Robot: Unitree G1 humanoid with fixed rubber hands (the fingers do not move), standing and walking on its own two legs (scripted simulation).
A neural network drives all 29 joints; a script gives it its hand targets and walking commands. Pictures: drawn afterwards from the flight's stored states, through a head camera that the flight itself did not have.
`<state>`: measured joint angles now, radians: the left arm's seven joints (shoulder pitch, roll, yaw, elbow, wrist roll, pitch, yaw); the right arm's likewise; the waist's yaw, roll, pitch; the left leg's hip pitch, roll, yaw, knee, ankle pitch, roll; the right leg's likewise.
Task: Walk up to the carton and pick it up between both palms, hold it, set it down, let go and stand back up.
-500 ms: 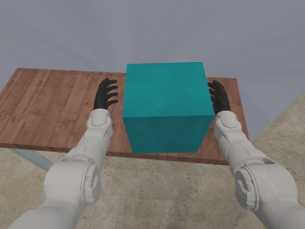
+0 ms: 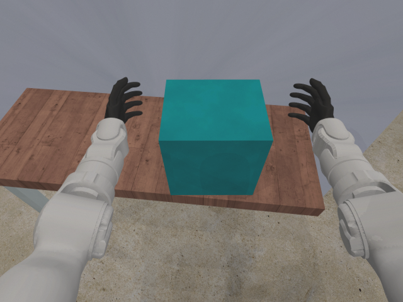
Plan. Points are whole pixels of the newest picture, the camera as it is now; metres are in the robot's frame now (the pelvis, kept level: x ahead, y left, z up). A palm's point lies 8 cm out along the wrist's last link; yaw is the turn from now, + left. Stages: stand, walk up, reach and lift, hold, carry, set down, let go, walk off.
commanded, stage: set down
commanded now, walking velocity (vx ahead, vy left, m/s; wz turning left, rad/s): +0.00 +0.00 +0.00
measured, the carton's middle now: (212, 141) +0.48 -0.01 +0.01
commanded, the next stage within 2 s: none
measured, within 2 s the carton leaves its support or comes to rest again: neither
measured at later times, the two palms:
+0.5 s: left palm (101, 96) +0.47 +0.20 +0.17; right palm (325, 96) +0.46 -0.21 +0.17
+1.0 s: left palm (100, 137) +0.42 +0.21 +0.11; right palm (319, 131) +0.42 -0.20 +0.12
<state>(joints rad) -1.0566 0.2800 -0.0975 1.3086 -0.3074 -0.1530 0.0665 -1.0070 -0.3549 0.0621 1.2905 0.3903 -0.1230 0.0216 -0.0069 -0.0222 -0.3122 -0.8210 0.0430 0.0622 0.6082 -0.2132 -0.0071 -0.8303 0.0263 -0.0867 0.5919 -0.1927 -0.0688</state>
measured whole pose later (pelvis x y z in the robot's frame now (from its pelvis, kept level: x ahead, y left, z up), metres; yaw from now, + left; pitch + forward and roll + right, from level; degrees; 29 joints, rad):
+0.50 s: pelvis +0.01 +0.00 +0.02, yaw +1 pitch +15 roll +0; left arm -1.02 0.31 -0.01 1.10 -0.23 0.13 0.07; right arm -0.97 -0.33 0.00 1.10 0.36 0.09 -0.07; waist -0.03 -0.03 -0.20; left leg -0.53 0.03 0.03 0.45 -0.17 -0.02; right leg -0.52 0.04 -0.09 0.42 -0.16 -0.07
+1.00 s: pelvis +0.01 +0.00 +0.03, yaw +0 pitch +9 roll +0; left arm -0.72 0.26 0.06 0.89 -0.16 0.10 0.05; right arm -0.72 -0.31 0.05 0.95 0.38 0.03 -0.06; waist 0.00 -0.02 -0.10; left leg -0.38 0.03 0.03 0.39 -0.16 -0.01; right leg -0.37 0.05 -0.04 0.34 -0.13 -0.05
